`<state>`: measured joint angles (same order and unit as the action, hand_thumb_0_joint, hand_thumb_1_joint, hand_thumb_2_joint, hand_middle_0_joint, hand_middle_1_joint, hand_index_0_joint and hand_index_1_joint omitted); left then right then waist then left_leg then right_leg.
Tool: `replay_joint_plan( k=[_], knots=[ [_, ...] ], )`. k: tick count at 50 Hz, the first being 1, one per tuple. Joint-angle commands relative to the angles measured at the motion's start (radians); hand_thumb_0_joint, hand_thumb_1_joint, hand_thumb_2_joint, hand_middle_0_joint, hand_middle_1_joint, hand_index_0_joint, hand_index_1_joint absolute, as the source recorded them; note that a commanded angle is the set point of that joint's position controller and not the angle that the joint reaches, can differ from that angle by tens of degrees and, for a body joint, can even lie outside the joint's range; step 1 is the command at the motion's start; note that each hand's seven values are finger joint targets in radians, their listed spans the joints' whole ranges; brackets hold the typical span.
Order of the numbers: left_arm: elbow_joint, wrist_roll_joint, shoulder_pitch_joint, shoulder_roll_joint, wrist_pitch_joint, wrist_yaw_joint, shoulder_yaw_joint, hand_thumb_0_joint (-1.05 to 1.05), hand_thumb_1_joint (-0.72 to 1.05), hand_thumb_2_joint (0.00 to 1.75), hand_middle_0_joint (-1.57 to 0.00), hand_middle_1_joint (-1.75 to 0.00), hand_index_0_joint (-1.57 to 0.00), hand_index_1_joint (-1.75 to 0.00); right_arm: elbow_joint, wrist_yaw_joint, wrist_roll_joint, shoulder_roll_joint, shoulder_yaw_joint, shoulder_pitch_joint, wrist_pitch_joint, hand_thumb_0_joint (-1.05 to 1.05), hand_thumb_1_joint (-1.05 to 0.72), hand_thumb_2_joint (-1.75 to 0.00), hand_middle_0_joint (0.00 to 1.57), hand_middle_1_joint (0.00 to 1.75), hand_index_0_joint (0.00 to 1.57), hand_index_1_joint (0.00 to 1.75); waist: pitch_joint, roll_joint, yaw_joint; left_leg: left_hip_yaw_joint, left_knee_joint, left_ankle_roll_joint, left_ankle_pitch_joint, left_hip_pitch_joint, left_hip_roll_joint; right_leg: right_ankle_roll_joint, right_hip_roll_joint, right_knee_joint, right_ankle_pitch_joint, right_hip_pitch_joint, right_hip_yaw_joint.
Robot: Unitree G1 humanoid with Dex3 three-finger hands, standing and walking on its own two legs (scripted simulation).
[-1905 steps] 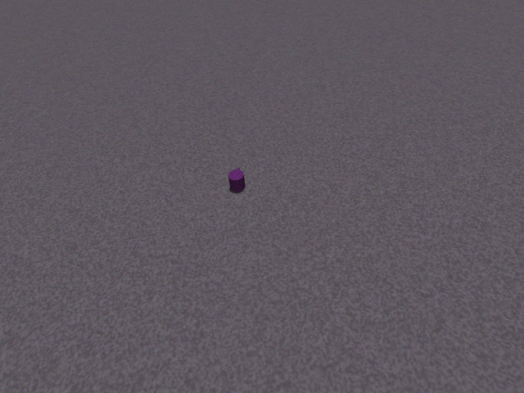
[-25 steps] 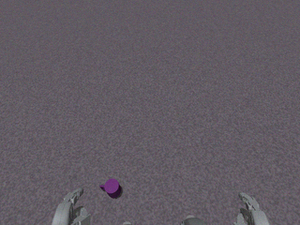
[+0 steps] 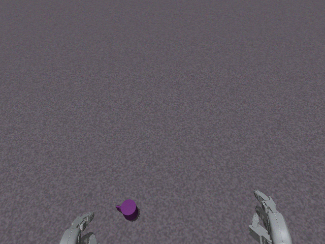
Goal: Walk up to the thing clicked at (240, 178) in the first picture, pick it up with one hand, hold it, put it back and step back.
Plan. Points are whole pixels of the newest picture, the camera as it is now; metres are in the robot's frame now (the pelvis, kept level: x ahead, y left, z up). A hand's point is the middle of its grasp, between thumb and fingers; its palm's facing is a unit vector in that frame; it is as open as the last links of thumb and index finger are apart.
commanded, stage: home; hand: left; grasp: from above
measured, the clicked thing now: (126, 209) +0.45 +0.24 -0.67
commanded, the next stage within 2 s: stand in 1.64 s
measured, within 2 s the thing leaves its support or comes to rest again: neither
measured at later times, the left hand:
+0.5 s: hand (99, 243) +0.17 +0.18 -0.04, palm faces +0.04 -0.98 -0.19, open 7.4 cm
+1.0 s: hand out of the picture +0.16 +0.18 -0.05, palm faces +0.04 -0.98 -0.21, open 7.4 cm
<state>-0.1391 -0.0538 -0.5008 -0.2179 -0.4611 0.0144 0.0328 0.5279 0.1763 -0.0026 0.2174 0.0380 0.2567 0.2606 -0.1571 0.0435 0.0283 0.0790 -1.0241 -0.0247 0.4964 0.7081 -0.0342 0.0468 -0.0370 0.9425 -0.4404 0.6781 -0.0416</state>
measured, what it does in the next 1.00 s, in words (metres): stands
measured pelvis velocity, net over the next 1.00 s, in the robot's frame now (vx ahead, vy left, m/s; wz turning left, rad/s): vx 0.00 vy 0.00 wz -0.01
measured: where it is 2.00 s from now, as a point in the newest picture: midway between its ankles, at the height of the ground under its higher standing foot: outside the picture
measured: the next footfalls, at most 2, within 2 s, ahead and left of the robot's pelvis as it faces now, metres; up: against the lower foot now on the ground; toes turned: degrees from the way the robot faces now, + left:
none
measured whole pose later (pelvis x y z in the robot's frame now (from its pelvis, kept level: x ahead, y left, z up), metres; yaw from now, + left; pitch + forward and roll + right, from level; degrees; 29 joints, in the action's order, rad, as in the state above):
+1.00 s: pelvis +0.00 +0.00 +0.00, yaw -1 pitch +10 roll -3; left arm -0.13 -0.05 -0.51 -0.23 -0.46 0.02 0.03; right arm 0.55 0.18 0.00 0.22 0.03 0.28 0.25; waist -0.16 0.05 0.04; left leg 0.07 -1.02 -0.03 0.50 0.69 -0.04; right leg 0.05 -0.03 0.95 -0.44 0.67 -0.03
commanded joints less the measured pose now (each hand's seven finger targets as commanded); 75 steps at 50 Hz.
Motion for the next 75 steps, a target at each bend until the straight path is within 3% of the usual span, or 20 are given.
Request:
replay_joint_plan(
  k=[1, 14, 22, 30, 35, 44, 46, 49, 50, 53, 59, 63, 66, 68, 69, 72, 75],
  knots=[
    [-0.2, 0.01, 0.031, -0.105, 0.056, 0.009, 0.059, 0.0, 0.9, 0.9, -0.2, -0.3, -0.2, -0.3, -0.138, 0.017, -0.002, 0.125, -0.06, -0.049, 0.053, 0.0, -0.9, -0.9, 0.2, 0.3, 0.2, 0.3, -0.095, 0.034, 0.01, -0.034, 0.189, 0.023, -0.195, -0.103, 0.033, -0.043, 0.056, -0.133, 0.137, -0.067, -0.047],
    [-0.186, 0.002, 0.013, -0.099, 0.05, 0.009, 0.061, 0.0, 0.9, 0.9, -0.2, -0.3, -0.2, -0.3, -0.132, 0.019, -0.003, 0.128, -0.064, -0.038, 0.049, 0.0, -0.9, -0.9, 0.2, 0.3, 0.2, 0.3, -0.104, 0.003, 0.004, -0.028, 0.184, 0.019, -0.268, -0.108, 0.026, -0.044, 0.056, -0.122, 0.186, -0.087, -0.049],
    [-0.178, 0.007, 0.03, -0.104, 0.045, 0.008, 0.064, 0.0, 0.9, 0.9, -0.2, -0.3, -0.2, -0.3, -0.134, 0.018, -0.002, 0.125, -0.065, -0.039, 0.048, 0.0, -0.9, -0.9, 0.2, 0.3, 0.2, 0.3, -0.079, 0.005, 0.012, -0.043, 0.18, 0.027, -0.198, -0.088, 0.033, -0.038, 0.05, -0.146, 0.149, -0.078, -0.037],
    [-0.186, 0.005, 0.03, -0.103, 0.048, 0.006, 0.059, 0.0, 0.9, 0.9, -0.2, -0.3, -0.2, -0.3, -0.13, 0.018, -0.002, 0.128, -0.066, -0.038, 0.05, 0.0, -0.9, -0.9, 0.2, 0.3, 0.2, 0.3, -0.099, 0.01, 0.015, -0.039, 0.178, 0.025, -0.227, -0.104, 0.03, -0.039, 0.05, -0.137, 0.169, -0.084, -0.037],
    [-0.179, 0.003, 0.036, -0.101, 0.05, 0.007, 0.066, 0.0, 0.9, 0.9, -0.2, -0.3, -0.2, -0.3, -0.135, 0.019, -0.002, 0.124, -0.064, -0.045, 0.05, 0.0, -0.9, -0.9, 0.2, 0.3, 0.2, 0.3, -0.068, -0.014, 0.012, -0.045, 0.177, 0.031, -0.174, -0.081, 0.032, -0.033, 0.049, -0.154, 0.129, -0.079, -0.035],
    [-0.191, 0.007, 0.027, -0.115, 0.052, 0.008, 0.067, 0.0, 0.9, 0.9, -0.2, -0.3, -0.2, -0.3, -0.135, 0.019, -0.002, 0.128, -0.067, -0.046, 0.049, 0.0, -0.9, -0.9, 0.2, 0.3, 0.2, 0.3, -0.079, 0.01, 0.008, -0.034, 0.188, 0.026, -0.18, -0.09, 0.026, -0.037, 0.052, -0.137, 0.126, -0.074, -0.039],
    [-0.197, 0.008, 0.013, -0.118, 0.052, 0.009, 0.068, 0.0, 0.9, 0.9, -0.2, -0.3, -0.2, -0.3, -0.135, 0.018, -0.002, 0.129, -0.069, -0.036, 0.048, 0.0, -0.9, -0.9, 0.2, 0.3, 0.2, 0.3, -0.109, 0.027, 0.008, -0.029, 0.186, 0.02, -0.228, -0.105, 0.024, -0.042, 0.053, -0.12, 0.158, -0.083, -0.04],
    [-0.192, 0.004, 0.035, -0.099, 0.056, 0.007, 0.049, 0.0, 0.9, 0.9, -0.2, -0.3, -0.2, -0.3, -0.14, 0.018, -0.001, 0.124, -0.064, -0.045, 0.048, 0.0, -0.9, -0.9, 0.2, 0.3, 0.2, 0.3, -0.072, 0.012, 0.014, -0.032, 0.183, 0.024, -0.195, -0.088, 0.025, -0.038, 0.054, -0.133, 0.138, -0.068, -0.042],
    [-0.178, 0.001, 0.03, -0.105, 0.053, 0.009, 0.064, 0.0, 0.9, 0.9, -0.2, -0.3, -0.2, -0.3, -0.139, 0.02, -0.002, 0.125, -0.066, -0.044, 0.048, 0.0, -0.9, -0.9, 0.2, 0.3, 0.2, 0.3, -0.074, -0.012, 0.011, -0.037, 0.179, 0.028, -0.18, -0.08, 0.026, -0.036, 0.052, -0.141, 0.127, -0.075, -0.039],
    [-0.195, 0.0, 0.031, -0.101, 0.053, 0.006, 0.06, 0.0, 0.9, 0.9, -0.2, -0.3, -0.2, -0.3, -0.142, 0.019, -0.002, 0.121, -0.064, -0.045, 0.052, 0.0, -0.9, -0.9, 0.2, 0.3, 0.2, 0.3, -0.091, -0.001, 0.013, -0.038, 0.173, 0.029, -0.193, -0.087, 0.03, -0.036, 0.049, -0.143, 0.144, -0.084, -0.036],
    [-0.19, 0.009, 0.028, -0.115, 0.049, 0.009, 0.069, 0.0, 0.9, 0.9, -0.2, -0.3, -0.2, -0.3, -0.15, 0.02, -0.003, 0.124, -0.065, -0.052, 0.051, 0.0, -0.9, -0.9, 0.2, 0.3, 0.2, 0.3, -0.061, -0.01, 0.004, -0.042, 0.186, 0.03, -0.125, -0.057, 0.031, -0.036, 0.048, -0.152, 0.083, -0.071, -0.035],
    [-0.194, 0.003, 0.013, -0.108, 0.044, 0.007, 0.056, 0.0, 0.9, 0.9, -0.2, -0.3, -0.2, -0.3, -0.14, 0.019, -0.003, 0.127, -0.065, -0.036, 0.049, 0.0, -0.9, -0.9, 0.2, 0.3, 0.2, 0.3, -0.092, 0.006, 0.015, -0.038, 0.176, 0.026, -0.206, -0.094, 0.026, -0.038, 0.051, -0.131, 0.151, -0.081, -0.037],
    [-0.203, 0.003, 0.029, -0.114, 0.047, 0.01, 0.063, 0.0, 0.9, 0.9, -0.2, -0.3, -0.2, -0.3, -0.14, 0.021, -0.003, 0.123, -0.066, -0.037, 0.048, 0.0, -0.9, -0.9, 0.2, 0.3, 0.2, 0.3, -0.094, 0.004, 0.011, -0.042, 0.166, 0.029, -0.208, -0.085, 0.03, -0.037, 0.049, -0.139, 0.157, -0.084, -0.033],
    [-0.186, 0.002, 0.03, -0.099, 0.046, 0.01, 0.051, 0.0, 0.9, 0.9, -0.2, -0.3, -0.2, -0.3, -0.145, 0.02, -0.004, 0.123, -0.063, -0.046, 0.049, 0.0, -0.9, -0.9, 0.2, 0.3, 0.2, 0.3, -0.062, -0.02, 0.015, -0.043, 0.172, 0.032, -0.164, -0.066, 0.03, -0.035, 0.048, -0.15, 0.121, -0.075, -0.034],
    [-0.199, 0.002, 0.039, -0.119, 0.047, 0.011, 0.073, 0.0, 0.9, 0.9, -0.2, -0.3, -0.2, -0.3, -0.14, 0.021, -0.003, 0.123, -0.064, -0.035, 0.048, 0.0, -0.9, -0.9, 0.2, 0.3, 0.2, 0.3, -0.079, -0.001, 0.015, -0.043, 0.174, 0.031, -0.158, -0.075, 0.03, -0.035, 0.048, -0.149, 0.116, -0.073, -0.031],
    [-0.199, 0.006, 0.043, -0.118, 0.045, 0.01, 0.066, 0.0, 0.9, 0.9, -0.2, -0.3, -0.2, -0.3, -0.143, 0.019, -0.005, 0.128, -0.064, -0.051, 0.049, 0.0, -0.9, -0.9, 0.2, 0.3, 0.2, 0.3, -0.038, 0.005, 0.007, -0.026, 0.201, 0.03, -0.09, -0.052, 0.024, -0.035, 0.048, -0.15, 0.06, -0.055, -0.036],
    [-0.209, 0.004, 0.027, -0.121, 0.045, 0.01, 0.067, 0.0, 0.9, 0.9, -0.2, -0.3, -0.2, -0.3, -0.148, 0.02, -0.006, 0.125, -0.065, -0.046, 0.048, 0.0, -0.9, -0.9, 0.2, 0.3, 0.2, 0.3, -0.061, 0.006, 0.006, -0.041, 0.185, 0.029, -0.125, -0.062, 0.029, -0.036, 0.048, -0.152, 0.085, -0.066, -0.034]
  ],
)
